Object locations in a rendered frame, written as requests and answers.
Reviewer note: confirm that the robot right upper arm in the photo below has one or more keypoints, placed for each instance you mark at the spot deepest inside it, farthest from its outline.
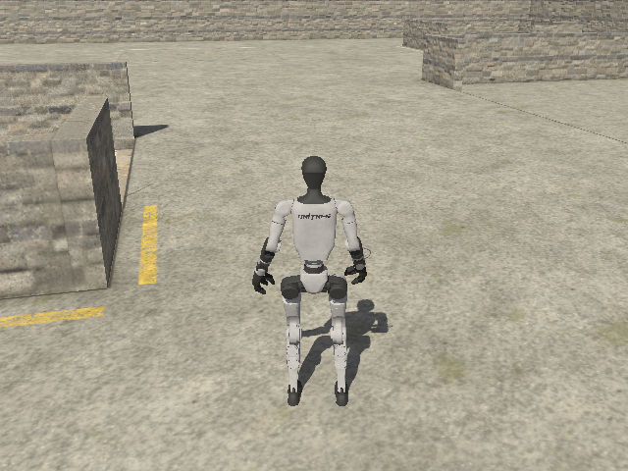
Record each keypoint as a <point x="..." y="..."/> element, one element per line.
<point x="345" y="209"/>

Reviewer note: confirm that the right robot hand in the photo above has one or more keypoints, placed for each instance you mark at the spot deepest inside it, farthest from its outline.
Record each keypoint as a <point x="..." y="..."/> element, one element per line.
<point x="362" y="274"/>

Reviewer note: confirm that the right robot forearm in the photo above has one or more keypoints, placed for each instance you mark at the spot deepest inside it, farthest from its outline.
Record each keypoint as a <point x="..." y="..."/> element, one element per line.
<point x="358" y="257"/>

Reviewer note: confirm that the robot left foot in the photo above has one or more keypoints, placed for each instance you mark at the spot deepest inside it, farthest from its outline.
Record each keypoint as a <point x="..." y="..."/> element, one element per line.
<point x="293" y="397"/>

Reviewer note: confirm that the left robot forearm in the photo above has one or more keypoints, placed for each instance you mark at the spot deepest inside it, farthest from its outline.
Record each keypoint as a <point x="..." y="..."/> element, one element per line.
<point x="264" y="261"/>

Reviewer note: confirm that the robot left upper arm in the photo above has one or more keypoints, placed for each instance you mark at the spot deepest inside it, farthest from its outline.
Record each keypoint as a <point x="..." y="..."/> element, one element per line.
<point x="282" y="209"/>

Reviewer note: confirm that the robot head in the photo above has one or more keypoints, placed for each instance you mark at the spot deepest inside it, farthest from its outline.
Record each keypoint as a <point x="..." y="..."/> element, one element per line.
<point x="313" y="171"/>

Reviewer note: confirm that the left robot hand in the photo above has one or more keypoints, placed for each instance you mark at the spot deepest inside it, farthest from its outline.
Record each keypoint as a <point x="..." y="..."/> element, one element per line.
<point x="262" y="279"/>

